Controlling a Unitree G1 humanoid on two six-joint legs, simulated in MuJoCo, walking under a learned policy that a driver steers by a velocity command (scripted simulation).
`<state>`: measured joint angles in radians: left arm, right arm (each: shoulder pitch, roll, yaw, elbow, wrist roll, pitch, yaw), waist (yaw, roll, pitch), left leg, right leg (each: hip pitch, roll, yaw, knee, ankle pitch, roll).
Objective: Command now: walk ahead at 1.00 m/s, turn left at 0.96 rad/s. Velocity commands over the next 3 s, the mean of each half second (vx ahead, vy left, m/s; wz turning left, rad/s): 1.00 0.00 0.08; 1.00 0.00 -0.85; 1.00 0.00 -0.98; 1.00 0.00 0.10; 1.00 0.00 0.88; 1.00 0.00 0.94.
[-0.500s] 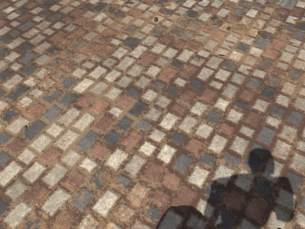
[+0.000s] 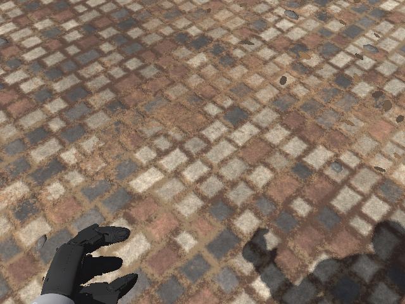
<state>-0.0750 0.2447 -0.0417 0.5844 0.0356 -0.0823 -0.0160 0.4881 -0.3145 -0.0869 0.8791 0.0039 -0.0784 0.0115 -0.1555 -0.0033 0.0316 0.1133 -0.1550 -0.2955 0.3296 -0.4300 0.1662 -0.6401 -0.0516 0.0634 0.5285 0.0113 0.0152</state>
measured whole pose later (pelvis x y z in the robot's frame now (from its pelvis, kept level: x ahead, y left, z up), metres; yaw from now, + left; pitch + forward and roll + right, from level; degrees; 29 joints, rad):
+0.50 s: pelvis +0.44 +0.02 +0.00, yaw +0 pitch +3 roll -1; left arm 0.52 0.28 0.05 0.88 -0.01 -0.07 -0.03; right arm 0.03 -0.25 0.01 0.63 -0.07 -0.09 0.02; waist 0.10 -0.01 0.00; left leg -0.47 0.03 0.02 0.66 -0.23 0.02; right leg -0.22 -0.01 0.07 1.05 -0.40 -0.07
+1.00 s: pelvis +0.87 -0.07 -0.01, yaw -27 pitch +0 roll -1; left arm 0.31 0.33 0.07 0.78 0.02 0.00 -0.02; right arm 0.20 -0.22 0.01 0.70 -0.05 -0.10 0.00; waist 0.00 -0.01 0.05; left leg -0.41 0.08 -0.08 1.41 -0.35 -0.03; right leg -0.36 0.21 -0.05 0.62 -0.26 -0.20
